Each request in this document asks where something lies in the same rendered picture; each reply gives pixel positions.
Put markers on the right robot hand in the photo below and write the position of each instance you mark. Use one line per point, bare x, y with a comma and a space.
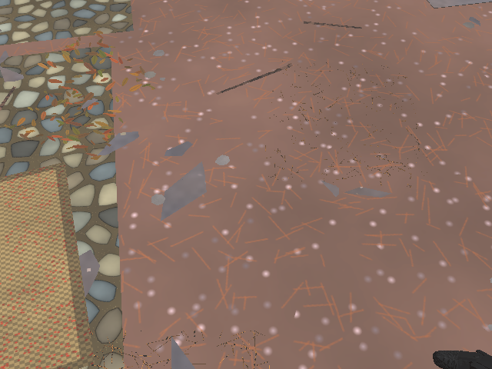
462, 360

